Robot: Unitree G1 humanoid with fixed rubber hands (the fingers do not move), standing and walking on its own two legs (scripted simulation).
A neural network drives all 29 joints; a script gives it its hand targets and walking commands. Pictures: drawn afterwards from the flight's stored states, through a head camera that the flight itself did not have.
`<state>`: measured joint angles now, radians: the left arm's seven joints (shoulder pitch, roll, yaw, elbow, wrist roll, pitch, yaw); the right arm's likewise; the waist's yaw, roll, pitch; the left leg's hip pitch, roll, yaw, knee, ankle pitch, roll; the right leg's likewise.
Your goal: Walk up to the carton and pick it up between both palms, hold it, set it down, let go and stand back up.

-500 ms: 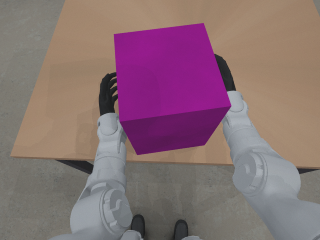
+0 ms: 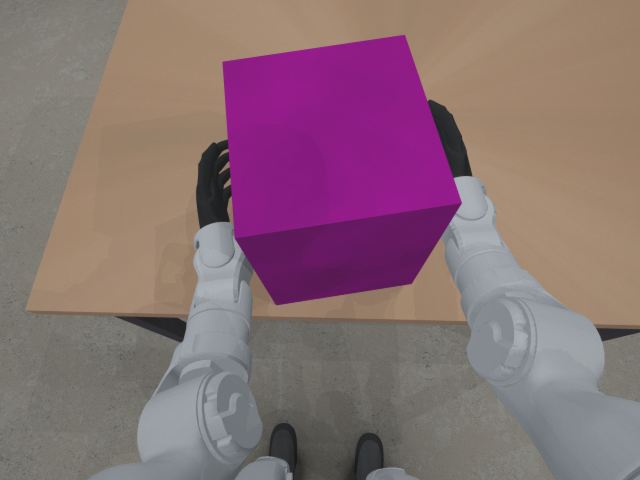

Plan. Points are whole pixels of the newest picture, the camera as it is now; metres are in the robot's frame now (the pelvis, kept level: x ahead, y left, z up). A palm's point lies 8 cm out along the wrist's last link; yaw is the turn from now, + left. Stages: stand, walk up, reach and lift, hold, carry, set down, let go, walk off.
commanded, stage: reach and lift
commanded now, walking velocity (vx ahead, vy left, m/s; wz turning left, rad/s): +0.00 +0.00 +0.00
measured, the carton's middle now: (331, 189) +0.45 +0.04 +0.00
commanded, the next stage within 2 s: none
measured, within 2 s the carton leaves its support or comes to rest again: leaves its support in 1.40 s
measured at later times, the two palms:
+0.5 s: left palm (217, 215) +0.40 +0.18 +0.00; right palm (448, 169) +0.48 -0.10 +0.02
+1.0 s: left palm (216, 224) +0.39 +0.18 +0.00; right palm (449, 180) +0.46 -0.10 +0.02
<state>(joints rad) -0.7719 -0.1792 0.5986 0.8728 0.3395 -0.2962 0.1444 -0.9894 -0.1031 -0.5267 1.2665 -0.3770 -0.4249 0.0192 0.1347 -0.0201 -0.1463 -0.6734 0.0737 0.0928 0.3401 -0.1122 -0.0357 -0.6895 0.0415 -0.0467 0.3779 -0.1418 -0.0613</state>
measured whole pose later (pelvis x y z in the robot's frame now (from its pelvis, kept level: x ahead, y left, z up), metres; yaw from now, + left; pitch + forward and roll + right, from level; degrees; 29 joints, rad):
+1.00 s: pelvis -0.01 +0.01 -0.01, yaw +0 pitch +32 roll -1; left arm -0.75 -0.13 0.43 1.02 0.14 -0.47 0.19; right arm -1.01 -0.19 -0.28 1.52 -0.26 -0.68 -0.12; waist 0.11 -0.01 -0.30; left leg -0.89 0.08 0.07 0.48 -0.15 -0.02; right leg -0.87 0.04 -0.07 0.45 -0.14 -0.05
